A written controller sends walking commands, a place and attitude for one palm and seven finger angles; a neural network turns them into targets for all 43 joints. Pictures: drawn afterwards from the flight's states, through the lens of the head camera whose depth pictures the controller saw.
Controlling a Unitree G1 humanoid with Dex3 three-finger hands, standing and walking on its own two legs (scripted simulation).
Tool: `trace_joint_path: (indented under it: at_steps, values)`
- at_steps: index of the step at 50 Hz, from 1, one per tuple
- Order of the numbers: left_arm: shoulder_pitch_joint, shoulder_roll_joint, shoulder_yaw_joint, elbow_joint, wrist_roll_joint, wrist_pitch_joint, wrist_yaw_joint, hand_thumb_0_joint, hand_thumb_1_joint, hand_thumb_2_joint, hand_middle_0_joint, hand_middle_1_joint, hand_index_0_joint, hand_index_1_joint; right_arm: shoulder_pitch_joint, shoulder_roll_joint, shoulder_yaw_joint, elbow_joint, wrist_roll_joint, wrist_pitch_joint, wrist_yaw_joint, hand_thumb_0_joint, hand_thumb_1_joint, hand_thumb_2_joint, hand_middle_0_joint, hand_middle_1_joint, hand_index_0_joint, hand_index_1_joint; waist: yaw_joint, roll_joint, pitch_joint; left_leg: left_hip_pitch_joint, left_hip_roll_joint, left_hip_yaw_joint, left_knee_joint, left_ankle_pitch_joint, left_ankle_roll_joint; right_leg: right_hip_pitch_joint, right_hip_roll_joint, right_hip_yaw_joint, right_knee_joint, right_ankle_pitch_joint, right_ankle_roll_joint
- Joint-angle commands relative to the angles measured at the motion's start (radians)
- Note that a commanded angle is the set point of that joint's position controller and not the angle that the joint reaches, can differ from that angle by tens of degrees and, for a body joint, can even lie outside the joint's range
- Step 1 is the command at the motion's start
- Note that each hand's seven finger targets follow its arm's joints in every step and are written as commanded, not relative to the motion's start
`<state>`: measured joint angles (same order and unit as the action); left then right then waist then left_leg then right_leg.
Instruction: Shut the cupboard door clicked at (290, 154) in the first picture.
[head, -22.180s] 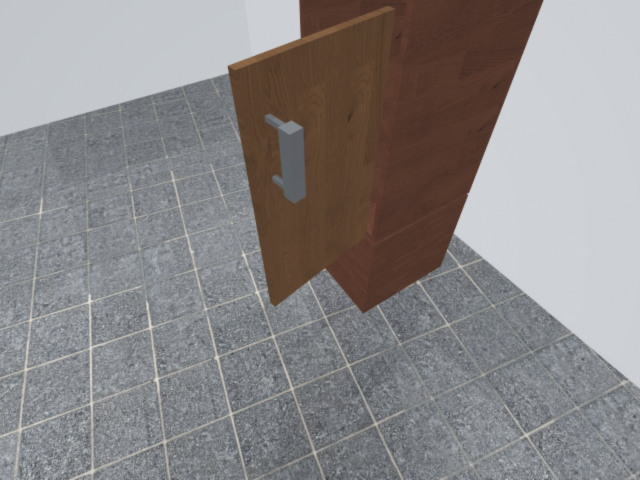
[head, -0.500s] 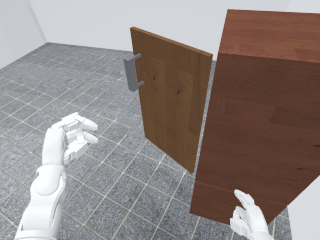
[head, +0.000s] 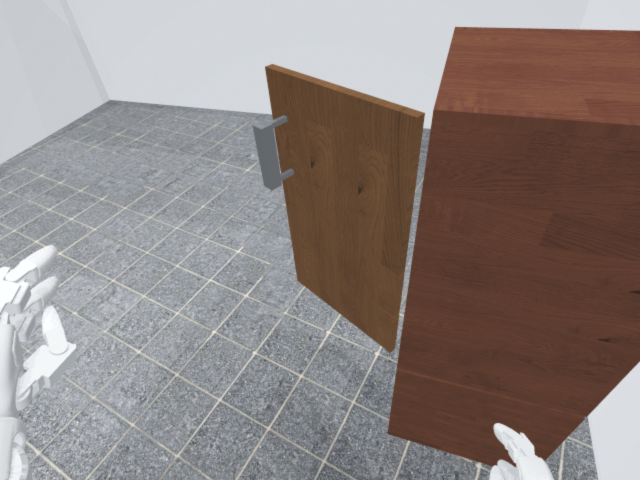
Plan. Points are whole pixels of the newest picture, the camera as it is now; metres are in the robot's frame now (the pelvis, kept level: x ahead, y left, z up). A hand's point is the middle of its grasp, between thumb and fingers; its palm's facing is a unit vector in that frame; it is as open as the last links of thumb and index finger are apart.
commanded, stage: draw the hand back to the body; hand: left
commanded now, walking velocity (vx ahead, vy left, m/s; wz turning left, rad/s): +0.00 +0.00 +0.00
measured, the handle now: (277, 152) +0.68 +0.18 +0.09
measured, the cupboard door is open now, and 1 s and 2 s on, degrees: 62 62 62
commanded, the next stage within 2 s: step back with the hand held close in 0.24 s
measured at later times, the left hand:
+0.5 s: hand (78, 343) +0.19 +0.27 +0.16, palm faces +0.46 -0.78 -0.43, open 7.4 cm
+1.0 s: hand (31, 380) +0.15 +0.29 +0.16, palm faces +0.44 -0.77 -0.46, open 7.4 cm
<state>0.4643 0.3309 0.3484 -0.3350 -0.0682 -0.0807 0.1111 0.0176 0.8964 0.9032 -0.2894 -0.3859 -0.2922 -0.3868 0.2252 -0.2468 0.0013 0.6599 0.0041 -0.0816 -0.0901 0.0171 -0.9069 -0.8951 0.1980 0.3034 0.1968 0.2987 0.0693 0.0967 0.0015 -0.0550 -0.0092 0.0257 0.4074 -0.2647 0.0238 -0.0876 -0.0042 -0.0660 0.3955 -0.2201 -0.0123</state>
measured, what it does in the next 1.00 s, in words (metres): shifts its weight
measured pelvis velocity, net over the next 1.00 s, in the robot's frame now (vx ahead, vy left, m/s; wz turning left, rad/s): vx -0.06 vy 0.03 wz -0.02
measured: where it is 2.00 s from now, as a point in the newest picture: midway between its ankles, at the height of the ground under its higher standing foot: outside the picture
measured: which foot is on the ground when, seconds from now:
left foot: down 0.00-1.00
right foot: down 0.00-1.00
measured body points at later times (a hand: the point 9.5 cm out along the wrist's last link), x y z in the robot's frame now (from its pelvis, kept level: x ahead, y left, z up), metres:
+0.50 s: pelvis -0.01 +0.00 +0.00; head -0.02 -0.03 +0.45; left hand +0.16 +0.31 +0.18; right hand +0.17 -0.23 -0.09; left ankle -0.02 +0.10 -0.74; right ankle +0.00 -0.11 -0.74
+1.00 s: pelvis -0.06 +0.03 -0.02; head -0.06 +0.03 +0.43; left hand +0.12 +0.33 +0.18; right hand +0.10 -0.22 -0.09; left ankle -0.02 +0.10 -0.74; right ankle +0.00 -0.11 -0.74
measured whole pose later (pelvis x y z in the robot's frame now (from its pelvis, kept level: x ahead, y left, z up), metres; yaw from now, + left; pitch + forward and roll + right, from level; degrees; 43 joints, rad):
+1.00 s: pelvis -0.06 +0.03 -0.02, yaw -1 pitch +0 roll -1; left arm 0.52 0.40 0.44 -0.47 -0.03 -0.19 0.15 0.02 0.89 0.90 -0.21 -0.30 -0.22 -0.30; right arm 0.23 -0.22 0.00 0.53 0.01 -0.02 -0.10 0.01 -0.90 -0.89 0.20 0.30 0.20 0.30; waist 0.00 0.01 -0.01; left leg -0.36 -0.02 0.07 0.64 -0.28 0.07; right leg -0.39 -0.03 -0.03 0.60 -0.21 0.02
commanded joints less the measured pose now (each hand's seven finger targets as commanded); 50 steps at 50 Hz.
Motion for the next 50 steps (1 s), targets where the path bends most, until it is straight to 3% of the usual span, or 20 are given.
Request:
trace_joint_path:
  at_steps: [1, 4, 8, 16, 18, 19, 20, 23, 26, 29, 31, 32, 34, 38, 41, 44, 46, 47, 50]
  values:
    - [-0.171, 0.193, 0.088, -0.188, 0.008, -0.073, 0.015, 0.0, 0.9, 0.9, -0.2, -0.3, -0.2, -0.3, -0.164, -0.081, -0.025, -0.165, 0.001, -0.074, -0.01, 0.0, -0.9, -0.9, 0.2, 0.3, 0.2, 0.3, -0.014, -0.065, 0.001, -0.066, 0.021, -0.014, -0.089, 0.114, 0.007, -0.02, -0.011, 0.038, -0.091, 0.013, 0.0]
    - [-0.163, 0.198, 0.098, -0.209, 0.008, -0.081, 0.016, 0.0, 0.9, 0.9, -0.2, -0.3, -0.2, -0.3, -0.171, -0.071, -0.022, -0.167, -0.001, -0.08, -0.009, 0.0, -0.9, -0.9, 0.2, 0.3, 0.2, 0.3, -0.005, -0.045, -0.026, -0.061, 0.018, -0.013, -0.089, 0.136, 0.006, 0.006, -0.012, 0.039, -0.08, 0.042, -0.001]
    - [-0.141, 0.2, 0.107, -0.205, 0.004, -0.079, 0.013, 0.0, 0.9, 0.9, -0.2, -0.3, -0.2, -0.3, -0.177, -0.065, -0.018, -0.168, -0.002, -0.08, -0.007, 0.0, -0.9, -0.9, 0.2, 0.3, 0.2, 0.3, -0.002, -0.016, -0.004, -0.07, 0.019, -0.01, -0.091, 0.135, 0.002, 0.01, -0.013, 0.046, -0.089, 0.042, -0.003]
    - [-0.119, 0.198, 0.114, -0.184, 0.003, -0.074, 0.005, 0.0, 0.9, 0.9, -0.2, -0.3, -0.2, -0.3, -0.174, -0.066, -0.02, -0.17, -0.002, -0.075, -0.003, 0.0, -0.9, -0.9, 0.2, 0.3, 0.2, 0.3, -0.002, -0.043, 0.015, -0.072, 0.025, -0.008, -0.095, 0.142, 0.001, 0.004, -0.008, 0.047, -0.101, 0.046, -0.002]
    - [-0.134, 0.196, 0.11, -0.205, 0.002, -0.077, 0.005, 0.0, 0.9, 0.9, -0.2, -0.3, -0.2, -0.3, -0.172, -0.066, -0.02, -0.173, -0.003, -0.075, -0.003, 0.0, -0.9, -0.9, 0.2, 0.3, 0.2, 0.3, -0.003, -0.038, -0.012, -0.062, 0.023, -0.008, -0.094, 0.15, 0.003, 0.015, -0.01, 0.047, -0.095, 0.054, -0.001]
    - [-0.221, 0.292, 0.201, -0.26, 0.01, -0.11, 0.019, 0.0, 0.9, 0.9, -0.2, -0.3, -0.2, -0.3, -0.155, -0.104, -0.035, -0.21, 0.011, -0.052, 0.004, 0.0, -0.9, -0.9, 0.2, 0.3, 0.2, 0.3, -0.045, -0.022, 0.023, -0.148, 0.043, -0.031, -0.031, 0.063, 0.018, -0.077, -0.065, 0.161, -0.142, 0.052, -0.011]
    - [-0.122, 0.228, 0.151, -0.185, 0.01, -0.113, 0.017, 0.0, 0.9, 0.9, -0.2, -0.3, -0.2, -0.3, -0.141, -0.091, -0.036, -0.193, 0.004, -0.039, 0.004, 0.0, -0.9, -0.9, 0.2, 0.3, 0.2, 0.3, -0.051, -0.085, 0.006, -0.141, 0.039, -0.044, 0.007, 0.052, 0.019, -0.107, -0.102, 0.175, -0.159, 0.022, -0.021]
    - [-0.062, 0.21, 0.128, -0.196, 0.018, -0.131, 0.024, 0.0, 0.9, 0.9, -0.2, -0.3, -0.2, -0.3, -0.131, -0.092, -0.045, -0.198, 0.005, -0.017, 0.008, 0.0, -0.9, -0.9, 0.2, 0.3, 0.2, 0.3, -0.059, -0.119, -0.06, -0.15, 0.039, -0.047, 0.066, 0.08, 0.011, -0.123, -0.152, 0.186, -0.129, 0.062, -0.044]
    - [-0.012, 0.24, 0.161, -0.223, 0.013, -0.14, 0.037, 0.0, 0.9, 0.9, -0.2, -0.3, -0.2, -0.3, -0.134, -0.102, -0.054, -0.208, 0.005, 0.0, 0.002, 0.0, -0.9, -0.9, 0.2, 0.3, 0.2, 0.3, -0.062, -0.078, -0.125, -0.157, 0.059, -0.062, 0.051, 0.188, 0.002, -0.087, -0.143, 0.151, -0.038, 0.216, -0.042]
    - [0.002, 0.261, 0.183, -0.28, 0.01, -0.138, 0.046, 0.0, 0.9, 0.9, -0.2, -0.3, -0.2, -0.3, -0.133, -0.111, -0.06, -0.236, 0.01, 0.023, -0.007, 0.0, -0.9, -0.9, 0.2, 0.3, 0.2, 0.3, -0.06, -0.053, -0.171, -0.175, 0.09, -0.08, 0.027, 0.366, -0.006, -0.038, -0.098, 0.106, 0.07, 0.364, -0.017]
    - [0.017, 0.284, 0.204, -0.295, 0.01, -0.131, 0.049, 0.0, 0.9, 0.9, -0.2, -0.3, -0.2, -0.3, -0.137, -0.115, -0.062, -0.249, 0.01, 0.034, -0.013, 0.0, -0.9, -0.9, 0.2, 0.3, 0.2, 0.3, -0.057, -0.022, -0.192, -0.184, 0.106, -0.086, 0.023, 0.453, -0.01, -0.023, -0.081, 0.094, 0.121, 0.415, -0.006]
    - [0.031, 0.267, 0.195, -0.295, 0.007, -0.129, 0.048, 0.0, 0.9, 0.9, -0.2, -0.3, -0.2, -0.3, -0.128, -0.108, -0.06, -0.257, 0.01, 0.041, -0.014, 0.0, -0.9, -0.9, 0.2, 0.3, 0.2, 0.3, -0.057, -0.036, -0.194, -0.201, 0.115, -0.09, 0.022, 0.464, -0.013, -0.016, -0.078, 0.09, 0.14, 0.413, -0.003]
    - [0.044, 0.268, 0.199, -0.299, 0.008, -0.127, 0.05, 0.0, 0.9, 0.9, -0.2, -0.3, -0.2, -0.3, -0.123, -0.11, -0.064, -0.268, 0.012, 0.05, -0.015, 0.0, -0.9, -0.9, 0.2, 0.3, 0.2, 0.3, -0.059, -0.052, -0.187, -0.238, 0.126, -0.096, 0.019, 0.427, -0.008, -0.017, -0.07, 0.097, 0.155, 0.392, 0.0]
    - [0.053, 0.26, 0.2, -0.317, 0.014, -0.132, 0.053, 0.0, 0.9, 0.9, -0.2, -0.3, -0.2, -0.3, -0.117, -0.113, -0.063, -0.279, 0.011, 0.051, -0.014, 0.0, -0.9, -0.9, 0.2, 0.3, 0.2, 0.3, -0.062, -0.023, -0.153, -0.352, 0.144, -0.12, -0.023, 0.255, 0.011, -0.008, -0.057, 0.103, 0.189, 0.299, 0.008]
    - [0.039, 0.28, 0.229, -0.335, 0.024, -0.146, 0.056, 0.0, 0.9, 0.9, -0.2, -0.3, -0.2, -0.3, -0.118, -0.122, -0.066, -0.281, 0.008, 0.041, -0.016, 0.0, -0.9, -0.9, 0.2, 0.3, 0.2, 0.3, -0.059, 0.002, -0.135, -0.472, 0.159, -0.144, -0.063, 0.076, 0.037, 0.041, -0.038, 0.102, 0.221, 0.245, 0.017]
    - [0.029, 0.252, 0.215, -0.327, 0.031, -0.158, 0.057, 0.0, 0.9, 0.9, -0.2, -0.3, -0.2, -0.3, -0.101, -0.119, -0.062, -0.282, 0.008, 0.032, -0.015, 0.0, -0.9, -0.9, 0.2, 0.3, 0.2, 0.3, -0.069, 0.008, -0.097, -0.584, 0.17, -0.156, -0.088, -0.099, 0.054, 0.068, -0.033, 0.106, 0.259, 0.208, 0.018]
    - [0.004, 0.27, 0.234, -0.335, 0.039, -0.169, 0.057, 0.0, 0.9, 0.9, -0.2, -0.3, -0.2, -0.3, -0.102, -0.124, -0.062, -0.28, 0.005, 0.021, -0.016, 0.0, -0.9, -0.9, 0.2, 0.3, 0.2, 0.3, -0.068, 0.014, -0.083, -0.65, 0.172, -0.171, -0.107, -0.224, 0.065, 0.093, -0.026, 0.108, 0.272, 0.184, 0.02]
    - [0.001, 0.246, 0.214, -0.334, 0.041, -0.173, 0.057, 0.0, 0.9, 0.9, -0.2, -0.3, -0.2, -0.3, -0.095, -0.117, -0.058, -0.28, 0.006, 0.017, -0.016, 0.0, -0.9, -0.9, 0.2, 0.3, 0.2, 0.3, -0.073, 0.018, -0.071, -0.672, 0.173, -0.169, -0.106, -0.268, 0.068, 0.09, -0.028, 0.108, 0.283, 0.168, 0.02]
    - [-0.031, 0.245, 0.214, -0.324, 0.051, -0.183, 0.061, 0.0, 0.9, 0.9, -0.2, -0.3, -0.2, -0.3, -0.079, -0.119, -0.059, -0.277, 0.004, 0.003, -0.014, 0.0, -0.9, -0.9, 0.2, 0.3, 0.2, 0.3, -0.076, -0.007, -0.048, -0.751, 0.158, -0.158, -0.071, -0.397, 0.079, 0.09, -0.038, 0.139, 0.275, 0.093, 0.014]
